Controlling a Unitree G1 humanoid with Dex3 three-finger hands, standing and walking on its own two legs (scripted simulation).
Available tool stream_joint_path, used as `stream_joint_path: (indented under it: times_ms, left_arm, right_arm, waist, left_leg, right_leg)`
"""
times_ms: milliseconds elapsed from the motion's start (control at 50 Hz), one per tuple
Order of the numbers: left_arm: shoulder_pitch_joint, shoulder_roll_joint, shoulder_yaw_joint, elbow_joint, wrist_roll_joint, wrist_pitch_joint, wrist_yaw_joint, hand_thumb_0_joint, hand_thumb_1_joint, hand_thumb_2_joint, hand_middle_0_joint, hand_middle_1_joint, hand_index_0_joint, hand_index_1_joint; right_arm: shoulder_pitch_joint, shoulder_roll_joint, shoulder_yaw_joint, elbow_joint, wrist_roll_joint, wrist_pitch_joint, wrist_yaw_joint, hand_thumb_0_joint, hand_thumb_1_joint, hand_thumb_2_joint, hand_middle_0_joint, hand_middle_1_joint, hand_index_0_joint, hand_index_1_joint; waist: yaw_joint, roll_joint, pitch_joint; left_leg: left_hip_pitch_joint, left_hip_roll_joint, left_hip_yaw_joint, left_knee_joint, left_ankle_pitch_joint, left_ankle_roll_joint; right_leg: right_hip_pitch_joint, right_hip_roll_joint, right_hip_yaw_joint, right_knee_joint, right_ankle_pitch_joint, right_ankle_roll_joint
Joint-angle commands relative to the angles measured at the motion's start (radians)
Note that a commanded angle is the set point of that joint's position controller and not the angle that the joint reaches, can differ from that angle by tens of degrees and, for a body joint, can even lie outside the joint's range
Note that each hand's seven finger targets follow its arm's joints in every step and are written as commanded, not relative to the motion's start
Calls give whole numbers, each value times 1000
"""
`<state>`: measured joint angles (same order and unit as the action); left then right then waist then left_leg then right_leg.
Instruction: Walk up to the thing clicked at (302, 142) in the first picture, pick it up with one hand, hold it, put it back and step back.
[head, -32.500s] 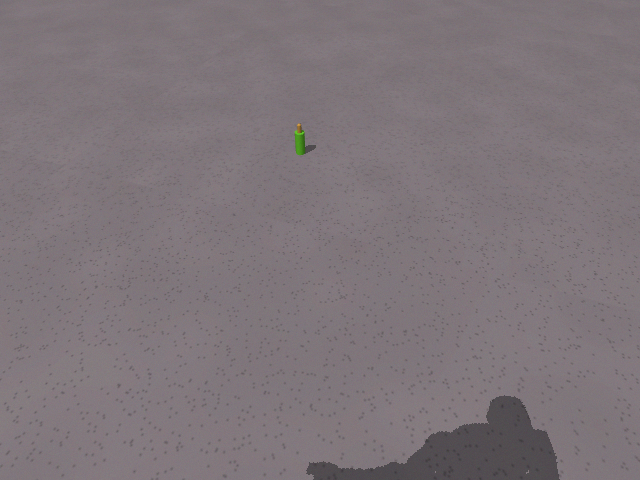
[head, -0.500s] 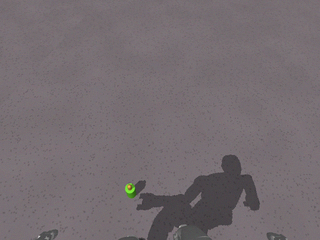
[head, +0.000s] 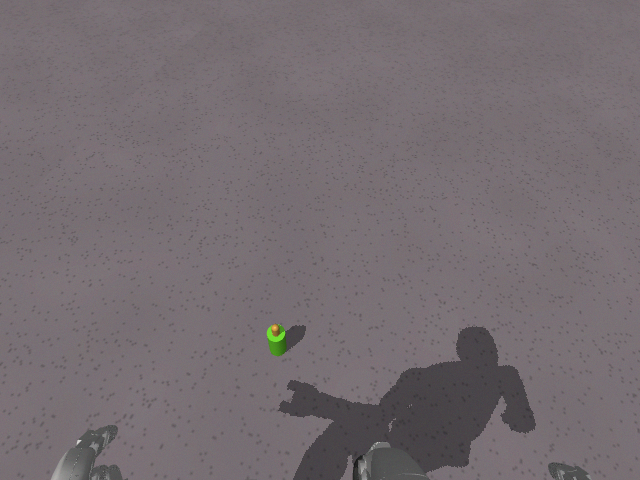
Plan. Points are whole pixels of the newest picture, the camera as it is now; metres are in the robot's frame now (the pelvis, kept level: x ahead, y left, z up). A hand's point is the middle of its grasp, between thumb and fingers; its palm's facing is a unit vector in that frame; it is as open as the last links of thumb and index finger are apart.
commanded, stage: step back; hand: left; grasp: from the side
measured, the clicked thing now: (276, 337) +0.53 +0.11 -0.66
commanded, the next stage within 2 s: none
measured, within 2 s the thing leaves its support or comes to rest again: neither
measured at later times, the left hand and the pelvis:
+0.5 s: hand out of the picture -0.07 +0.22 -0.13, palm faces -0.06 -0.91 -0.40, open 7.4 cm; pelvis -0.15 -0.04 +0.01, yaw -4 degrees
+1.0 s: hand out of the picture -0.21 +0.21 -0.15, palm faces -0.01 -0.93 -0.35, open 7.4 cm; pelvis -0.32 -0.06 +0.01, yaw -1 degrees
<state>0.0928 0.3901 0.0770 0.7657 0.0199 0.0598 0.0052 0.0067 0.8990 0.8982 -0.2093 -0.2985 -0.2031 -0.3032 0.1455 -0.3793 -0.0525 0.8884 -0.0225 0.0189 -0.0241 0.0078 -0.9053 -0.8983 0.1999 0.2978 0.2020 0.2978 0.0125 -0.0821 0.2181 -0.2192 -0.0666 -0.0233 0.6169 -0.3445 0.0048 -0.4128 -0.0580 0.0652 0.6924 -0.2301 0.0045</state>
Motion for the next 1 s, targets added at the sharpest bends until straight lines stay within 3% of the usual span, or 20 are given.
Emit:
stream_joint_path:
  times_ms: [0,20,80,220,340,360,380,400,420,460,480,580,640,680,700,720,740,760,820,980]
  left_arm:
    - [-44,188,59,-90,9,-6,29,0,900,900,-200,-300,-200,-300]
    - [-32,207,62,-82,7,-7,25,0,900,900,-200,-300,-200,-300]
    - [115,184,66,-28,-14,-7,12,0,900,900,-200,-300,-200,-300]
    - [100,163,60,-46,-1,-18,7,0,900,900,-200,-300,-200,-300]
    - [249,173,73,58,15,-35,-3,0,900,900,-200,-300,-200,-300]
    - [243,229,89,46,28,-37,-6,0,900,900,-200,-300,-200,-300]
    - [182,335,110,5,25,-34,-10,0,900,900,-200,-300,-200,-300]
    - [70,404,119,-40,31,-32,-2,0,900,900,-200,-300,-200,-300]
    - [-12,353,105,-66,29,-37,8,0,900,900,-200,-300,-200,-300]
    - [-47,241,79,-72,22,-43,9,0,900,900,-200,-300,-200,-300]
    - [-51,217,81,-63,24,-39,10,0,900,900,-200,-300,-200,-300]
    - [91,191,74,-61,33,-32,25,0,900,900,-200,-300,-200,-300]
    - [66,207,69,-80,17,-19,27,0,900,900,-200,-300,-200,-300]
    - [35,201,57,-94,2,0,18,0,900,900,-200,-300,-200,-300]
    - [55,173,48,-102,-1,6,14,0,900,900,-200,-300,-200,-300]
    - [61,131,38,-109,-8,3,12,0,900,900,-200,-300,-200,-300]
    - [0,180,58,-113,-2,4,26,0,900,900,-200,-300,-200,-300]
    - [-21,217,70,-98,5,5,27,0,900,900,-200,-300,-200,-300]
    - [82,188,68,-43,-12,7,13,0,900,900,-200,-300,-200,-300]
    - [95,162,44,-19,0,-27,10,0,900,900,-200,-300,-200,-300]
  right_arm:
    - [26,-399,-102,-98,-17,-24,2,0,-900,-900,200,300,200,300]
    - [-16,-360,-92,-99,-16,-30,-5,0,-900,-900,200,300,200,300]
    - [-80,-242,-59,-125,-14,-31,-11,0,-900,-900,200,300,200,300]
    - [23,-261,-74,-138,-4,-23,-17,0,-900,-900,200,300,200,300]
    - [-49,-265,-70,-161,9,10,-6,0,-900,-900,200,300,200,300]
    - [-37,-231,-61,-169,14,12,-4,0,-900,-900,200,300,200,300]
    - [-69,-184,-54,-192,24,9,-13,0,-900,-900,200,300,200,300]
    - [-56,-233,-76,-178,14,14,-26,0,-900,-900,200,300,200,300]
    - [-15,-264,-87,-148,24,12,-18,0,-900,-900,200,300,200,300]
    - [48,-236,-67,-100,27,8,-9,0,-900,-900,200,300,200,300]
    - [63,-197,-54,-100,26,3,-13,0,-900,-900,200,300,200,300]
    - [40,-171,-34,-120,17,-18,-20,0,-900,-900,200,300,200,300]
    - [110,-172,-43,-101,3,-24,-18,0,-900,-900,200,300,200,300]
    - [171,-181,-56,-68,-4,-26,-15,0,-900,-900,200,300,200,300]
    - [159,-229,-71,-71,-16,-25,-15,0,-900,-900,200,300,200,300]
    - [124,-327,-89,-86,-28,-23,-14,0,-900,-900,200,300,200,300]
    - [80,-414,-98,-112,-19,-19,-5,0,-900,-900,200,300,200,300]
    - [11,-396,-100,-122,-20,-30,-14,0,-900,-900,200,300,200,300]
    - [-53,-257,-56,-132,-26,-31,-20,0,-900,-900,200,300,200,300]
    - [37,-256,-62,-131,-16,1,-8,0,-900,-900,200,300,200,300]
  waist:
    - [-84,335,-221]
    - [-49,292,-190]
    - [37,212,-209]
    - [-40,261,-256]
    - [20,248,-296]
    - [16,110,-274]
    - [44,-177,-221]
    - [46,-253,-154]
    - [-6,-207,-111]
    - [-42,-40,-133]
    - [-47,-72,-159]
    - [46,-116,-240]
    - [17,-141,-298]
    - [-14,-71,-313]
    - [-3,24,-315]
    - [8,247,-298]
    - [-45,323,-268]
    - [-30,304,-208]
    - [42,193,-212]
    - [-34,311,-307]
  left_leg:
    - [-113,509,-559,-330,366,303]
    - [-114,492,-493,-311,360,305]
    - [47,291,-180,-191,541,185]
    - [173,339,-199,-128,518,255]
    - [-123,229,-134,-23,197,121]
    - [-262,142,-119,74,37,70]
    - [-342,-43,-52,312,-203,12]
    - [-236,-1,-113,539,-278,-13]
    - [-158,37,-157,598,-230,0]
    - [-230,-42,-139,606,-125,2]
    - [-269,-56,-124,593,-111,0]
    - [-329,-4,-59,283,-185,-27]
    - [-179,50,-11,-5,-98,-2]
    - [-28,30,29,-231,167,9]
    - [58,130,-137,-233,211,46]
    - [113,342,-412,-252,360,137]
    - [-94,496,-563,-297,358,304]
    - [-219,535,-604,-325,320,334]
    - [-78,310,-220,-189,523,210]
    - [183,298,-182,-84,541,231]
  right_leg:
    - [-14,150,131,427,-433,-13]
    - [-29,119,146,501,-374,-17]
    - [-124,173,147,571,-243,-27]
    - [-68,103,79,264,-291,33]
    - [309,88,-51,-261,7,-32]
    - [326,-20,152,-290,-79,-73]
    - [150,-227,428,-398,-173,-201]
    - [-116,-376,587,-481,-241,-318]
    - [-213,-368,537,-483,-229,-298]
    - [-20,-163,207,-317,53,-205]
    - [47,-125,135,-290,130,-174]
    - [384,-143,145,-189,376,-203]
    - [380,-175,152,-104,437,-192]
    - [278,-123,101,-20,313,-138]
    - [120,-68,85,33,147,-95]
    - [-87,80,-9,209,-163,-43]
    - [-41,127,53,398,-429,-17]
    - [8,94,147,545,-412,-20]
    - [-74,157,146,619,-273,-24]
    - [3,76,-4,72,-293,31]
